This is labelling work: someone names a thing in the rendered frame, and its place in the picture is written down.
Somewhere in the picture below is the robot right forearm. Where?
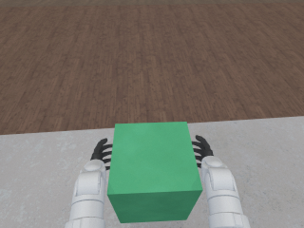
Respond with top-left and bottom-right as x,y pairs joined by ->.
200,156 -> 251,228

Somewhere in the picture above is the right robot hand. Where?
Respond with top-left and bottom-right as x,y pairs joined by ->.
191,135 -> 214,168

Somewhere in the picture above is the robot left forearm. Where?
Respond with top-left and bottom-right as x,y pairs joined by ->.
65,159 -> 106,228

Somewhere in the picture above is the carton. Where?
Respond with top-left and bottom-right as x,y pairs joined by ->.
106,122 -> 203,223

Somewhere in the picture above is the left robot hand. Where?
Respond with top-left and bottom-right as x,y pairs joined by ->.
90,138 -> 113,170

